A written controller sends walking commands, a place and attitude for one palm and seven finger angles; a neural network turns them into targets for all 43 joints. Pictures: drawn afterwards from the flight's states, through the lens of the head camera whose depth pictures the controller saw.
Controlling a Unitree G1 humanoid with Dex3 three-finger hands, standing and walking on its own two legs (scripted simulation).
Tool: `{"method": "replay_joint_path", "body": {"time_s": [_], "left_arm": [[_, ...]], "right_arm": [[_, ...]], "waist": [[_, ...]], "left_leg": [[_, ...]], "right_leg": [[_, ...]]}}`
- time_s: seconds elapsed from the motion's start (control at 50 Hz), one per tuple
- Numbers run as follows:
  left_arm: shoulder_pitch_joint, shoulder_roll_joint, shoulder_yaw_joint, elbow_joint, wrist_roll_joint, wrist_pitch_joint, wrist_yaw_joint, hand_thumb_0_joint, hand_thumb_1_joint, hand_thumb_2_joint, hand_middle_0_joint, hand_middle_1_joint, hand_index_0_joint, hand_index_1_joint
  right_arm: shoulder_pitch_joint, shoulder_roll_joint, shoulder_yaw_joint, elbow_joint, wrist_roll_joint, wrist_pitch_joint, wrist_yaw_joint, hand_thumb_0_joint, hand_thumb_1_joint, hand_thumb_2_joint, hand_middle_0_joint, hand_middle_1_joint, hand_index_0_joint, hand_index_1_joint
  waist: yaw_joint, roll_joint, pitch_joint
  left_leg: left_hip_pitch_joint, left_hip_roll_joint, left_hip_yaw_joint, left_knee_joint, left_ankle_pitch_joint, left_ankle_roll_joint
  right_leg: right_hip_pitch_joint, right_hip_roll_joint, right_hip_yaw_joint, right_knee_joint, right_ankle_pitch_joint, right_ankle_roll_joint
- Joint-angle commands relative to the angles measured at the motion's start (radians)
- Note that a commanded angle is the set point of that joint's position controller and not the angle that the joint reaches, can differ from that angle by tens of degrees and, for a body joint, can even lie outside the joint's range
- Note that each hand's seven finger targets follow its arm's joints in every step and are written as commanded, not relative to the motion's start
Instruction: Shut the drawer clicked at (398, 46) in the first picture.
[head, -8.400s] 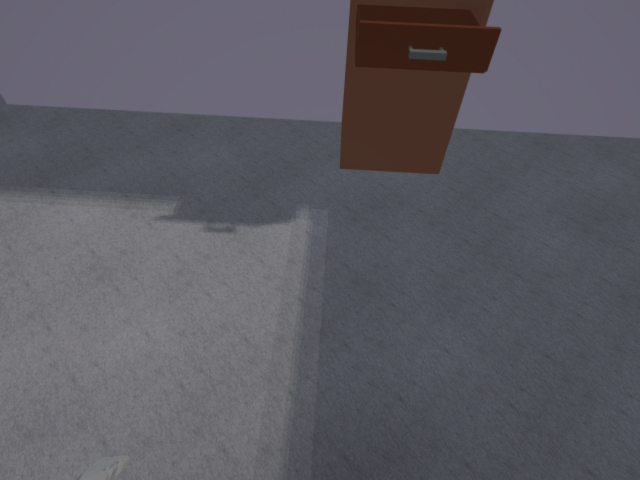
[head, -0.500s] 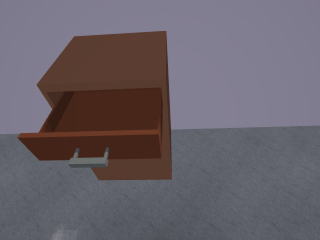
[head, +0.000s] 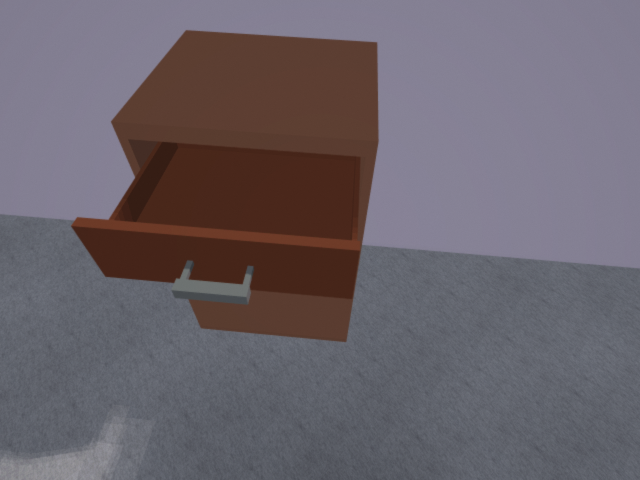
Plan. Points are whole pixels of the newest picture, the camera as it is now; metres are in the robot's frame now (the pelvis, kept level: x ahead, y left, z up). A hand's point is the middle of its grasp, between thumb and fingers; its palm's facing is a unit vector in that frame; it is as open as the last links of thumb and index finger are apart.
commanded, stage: come to a stop and stand still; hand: left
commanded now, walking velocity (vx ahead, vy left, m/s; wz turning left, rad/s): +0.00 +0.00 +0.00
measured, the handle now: (215, 280) +0.41 +0.22 -0.06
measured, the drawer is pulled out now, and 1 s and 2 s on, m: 0.23 0.23 0.23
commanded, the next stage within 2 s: look again from close up in 0.80 s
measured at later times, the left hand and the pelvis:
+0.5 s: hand out of the picture +0.02 +0.19 -0.17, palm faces +0.02 -0.98 -0.20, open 7.3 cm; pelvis +0.02 +0.01 +0.01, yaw -1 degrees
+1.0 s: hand out of the picture +0.02 +0.17 -0.17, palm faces +0.00 -0.98 -0.21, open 7.3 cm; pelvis +0.02 -0.01 +0.00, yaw -1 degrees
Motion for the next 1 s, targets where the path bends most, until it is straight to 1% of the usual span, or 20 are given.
{"method": "replay_joint_path", "body": {"time_s": [0.0,0.02,0.04,0.08,0.1,0.14,0.18,0.24,0.34,0.4,0.48,0.5,0.62,0.76,0.86,0.88,0.9,0.92,0.96,0.98], "left_arm": [[0.004,0.035,-0.007,-0.033,0.006,-0.020,-0.006,0.000,0.900,0.900,-0.200,-0.300,-0.200,-0.300],[0.008,0.047,-0.009,-0.023,0.004,-0.022,-0.008,0.000,0.900,0.900,-0.200,-0.300,-0.200,-0.300],[0.021,0.054,-0.012,-0.015,0.001,-0.026,-0.009,0.000,0.900,0.900,-0.200,-0.300,-0.200,-0.300],[0.038,0.065,-0.014,0.007,0.000,-0.034,-0.009,0.000,0.900,0.900,-0.200,-0.300,-0.200,-0.300],[0.037,0.074,-0.018,0.011,-0.001,-0.036,-0.008,0.000,0.900,0.900,-0.200,-0.300,-0.200,-0.300],[0.012,0.082,-0.018,0.018,0.000,-0.036,-0.009,0.000,0.900,0.900,-0.200,-0.300,-0.200,-0.300],[-0.001,0.080,-0.021,0.017,0.001,-0.036,-0.009,0.000,0.900,0.900,-0.200,-0.300,-0.200,-0.300],[0.002,0.071,-0.024,0.024,-0.002,-0.040,-0.008,0.000,0.900,0.900,-0.200,-0.300,-0.200,-0.300],[0.001,0.074,-0.022,0.031,-0.007,-0.048,-0.005,0.000,0.900,0.900,-0.200,-0.300,-0.200,-0.300],[-0.004,0.073,-0.021,0.034,-0.008,-0.047,-0.003,0.000,0.900,0.900,-0.200,-0.300,-0.200,-0.300],[0.002,0.070,-0.021,0.039,-0.009,-0.049,-0.001,0.000,0.900,0.900,-0.200,-0.300,-0.200,-0.300],[0.001,0.067,-0.021,0.039,-0.009,-0.050,0.000,0.000,0.900,0.900,-0.200,-0.300,-0.200,-0.300],[0.005,0.064,-0.022,0.039,-0.011,-0.054,0.003,0.000,0.900,0.900,-0.200,-0.300,-0.200,-0.300],[0.009,0.060,-0.021,0.040,-0.011,-0.054,0.003,0.000,0.900,0.900,-0.200,-0.300,-0.200,-0.300],[0.010,0.061,-0.019,0.039,-0.010,-0.057,0.003,0.000,0.900,0.900,-0.200,-0.300,-0.200,-0.300],[-0.027,0.240,-0.032,-0.064,-0.010,-0.076,-0.001,0.000,0.900,0.900,-0.200,-0.300,-0.200,-0.300],[-0.011,0.185,-0.013,-0.072,-0.006,-0.068,0.006,0.000,0.900,0.900,-0.200,-0.300,-0.200,-0.300],[-0.014,0.159,-0.013,-0.064,-0.005,-0.075,0.006,0.000,0.900,0.900,-0.200,-0.300,-0.200,-0.300],[0.016,0.136,-0.028,-0.070,-0.005,-0.080,0.007,0.000,0.900,0.900,-0.200,-0.300,-0.200,-0.300],[0.014,0.141,-0.030,-0.077,-0.003,-0.078,0.009,0.000,0.900,0.900,-0.200,-0.300,-0.200,-0.300]], "right_arm": [[0.002,-0.134,-0.012,-0.028,-0.005,-0.014,-0.021,0.000,-0.900,-0.900,0.200,0.300,0.200,0.300],[-0.001,-0.117,-0.004,-0.022,-0.002,-0.015,-0.023,0.000,-0.900,-0.900,0.200,0.300,0.200,0.300],[0.005,-0.111,0.000,-0.020,-0.001,-0.015,-0.026,0.000,-0.900,-0.900,0.200,0.300,0.200,0.300],[0.029,-0.099,-0.002,-0.008,0.003,-0.018,-0.028,0.000,-0.900,-0.900,0.200,0.300,0.200,0.300],[0.037,-0.100,0.001,-0.004,0.005,-0.020,-0.027,0.000,-0.900,-0.900,0.200,0.300,0.200,0.300],[0.040,-0.098,-0.002,0.003,0.007,-0.018,-0.022,0.000,-0.900,-0.900,0.200,0.300,0.200,0.300],[0.060,-0.099,-0.003,0.010,0.007,-0.018,-0.021,0.000,-0.900,-0.900,0.200,0.300,0.200,0.300],[0.069,-0.095,0.001,0.022,0.006,-0.025,-0.020,0.000,-0.900,-0.900,0.200,0.300,0.200,0.300],[0.093,-0.090,0.007,0.041,0.007,-0.035,-0.023,0.000,-0.900,-0.900,0.200,0.300,0.200,0.300],[0.113,-0.085,0.008,0.054,0.007,-0.037,-0.026,0.000,-0.900,-0.900,0.200,0.300,0.200,0.300],[0.135,-0.075,0.008,0.070,0.008,-0.037,-0.028,0.000,-0.900,-0.900,0.200,0.300,0.200,0.300],[0.140,-0.073,0.008,0.074,0.008,-0.038,-0.029,0.000,-0.900,-0.900,0.200,0.300,0.200,0.300],[0.160,-0.057,0.009,0.091,0.007,-0.035,-0.029,0.000,-0.900,-0.900,0.200,0.300,0.200,0.300],[0.164,-0.045,0.009,0.096,0.006,-0.033,-0.030,0.000,-0.900,-0.900,0.200,0.300,0.200,0.300],[0.164,-0.046,0.008,0.093,0.006,-0.033,-0.031,0.000,-0.900,-0.900,0.200,0.300,0.200,0.300],[0.060,-0.167,-0.012,-0.019,-0.025,-0.022,-0.019,0.000,-0.900,-0.900,0.200,0.300,0.200,0.300],[0.061,-0.169,-0.037,-0.045,-0.016,-0.041,-0.020,0.000,-0.900,-0.900,0.200,0.300,0.200,0.300],[0.046,-0.134,-0.030,-0.042,-0.015,-0.041,-0.021,0.000,-0.900,-0.900,0.200,0.300,0.200,0.300],[0.076,-0.075,-0.016,-0.043,-0.006,-0.029,-0.016,0.000,-0.900,-0.900,0.200,0.300,0.200,0.300],[0.096,-0.064,-0.006,-0.049,-0.006,-0.024,-0.012,0.000,-0.900,-0.900,0.200,0.300,0.200,0.300]], "waist": [[-0.011,0.221,0.073],[-0.007,0.235,0.076],[-0.006,0.224,0.066],[-0.012,0.145,0.038],[-0.016,0.131,0.023],[-0.027,0.075,0.049],[-0.033,0.020,0.069],[-0.032,0.033,0.044],[-0.034,0.040,-0.016],[-0.035,0.044,-0.014],[-0.036,0.020,-0.002],[-0.035,0.026,-0.001],[-0.038,0.000,0.012],[-0.039,0.022,0.039],[-0.042,0.028,0.036],[-0.056,-0.002,0.126],[-0.035,0.053,0.085],[-0.041,0.054,0.039],[-0.053,-0.009,-0.041],[-0.062,-0.071,-0.069]], "left_leg": [[-0.129,0.195,-0.177,-0.285,0.002,0.101],[-0.110,0.169,-0.150,-0.259,0.076,0.094],[-0.084,0.148,-0.126,-0.225,0.140,0.084],[-0.029,0.119,-0.091,-0.170,0.225,0.065],[-0.020,0.106,-0.082,-0.157,0.211,0.054],[-0.044,0.095,-0.092,-0.180,0.066,0.038],[-0.052,0.094,-0.096,-0.192,0.052,0.036],[-0.033,0.092,-0.089,-0.193,0.080,0.032],[0.028,0.090,-0.067,-0.158,0.229,0.027],[0.029,0.092,-0.062,-0.158,0.274,0.025],[0.035,0.093,-0.054,-0.149,0.289,0.025],[0.033,0.091,-0.053,-0.148,0.293,0.024],[0.035,0.088,-0.047,-0.144,0.261,0.022],[0.026,0.087,-0.042,-0.147,0.218,0.019],[0.035,0.088,-0.039,-0.145,0.219,0.017],[-0.018,0.031,-0.067,-0.145,0.155,0.041],[-0.074,0.089,-0.064,-0.074,0.036,0.042],[-0.075,0.067,-0.061,-0.048,0.029,0.045],[-0.038,0.035,-0.038,0.026,0.024,0.031],[-0.031,0.027,-0.020,0.048,0.021,0.030]], "right_leg": [[0.023,0.004,-0.018,0.025,-0.046,-0.001],[0.033,0.002,-0.008,0.004,-0.011,-0.004],[0.041,0.004,0.005,-0.036,0.026,-0.007],[0.073,-0.007,0.024,-0.116,0.125,-0.008],[0.086,-0.018,0.039,-0.142,0.147,-0.009],[0.080,-0.021,0.048,-0.167,0.118,-0.006],[0.081,-0.017,0.046,-0.174,0.122,-0.006],[0.089,-0.027,0.046,-0.179,0.141,-0.006],[0.123,-0.037,0.044,-0.177,0.210,-0.011],[0.137,-0.035,0.037,-0.168,0.230,-0.014],[0.140,-0.033,0.038,-0.169,0.251,-0.018],[0.142,-0.037,0.037,-0.169,0.257,-0.018],[0.134,-0.038,0.043,-0.177,0.263,-0.024],[0.115,-0.030,0.051,-0.187,0.234,-0.027],[0.112,-0.029,0.052,-0.190,0.239,-0.030],[0.011,0.025,0.069,-0.111,0.070,-0.057],[-0.016,-0.020,0.084,-0.089,-0.064,-0.063],[-0.003,-0.031,0.116,-0.116,-0.027,-0.076],[0.000,-0.060,0.157,-0.173,-0.054,-0.070],[0.025,-0.072,0.171,-0.178,-0.007,-0.075]]}}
